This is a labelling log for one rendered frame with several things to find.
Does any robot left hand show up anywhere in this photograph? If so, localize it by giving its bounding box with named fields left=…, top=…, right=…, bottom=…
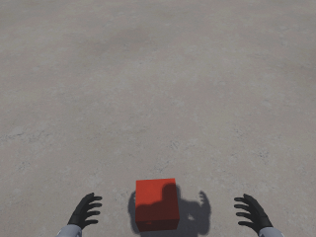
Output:
left=67, top=193, right=102, bottom=230

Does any robot left forearm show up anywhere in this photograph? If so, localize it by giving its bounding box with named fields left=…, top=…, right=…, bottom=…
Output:
left=55, top=224, right=82, bottom=237

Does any carton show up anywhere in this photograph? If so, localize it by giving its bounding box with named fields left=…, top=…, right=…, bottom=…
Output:
left=135, top=178, right=180, bottom=232

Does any robot right forearm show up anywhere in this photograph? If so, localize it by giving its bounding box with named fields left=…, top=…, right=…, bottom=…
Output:
left=259, top=227, right=284, bottom=237

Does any robot right hand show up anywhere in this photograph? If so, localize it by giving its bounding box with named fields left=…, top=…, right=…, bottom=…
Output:
left=234, top=194, right=273, bottom=236

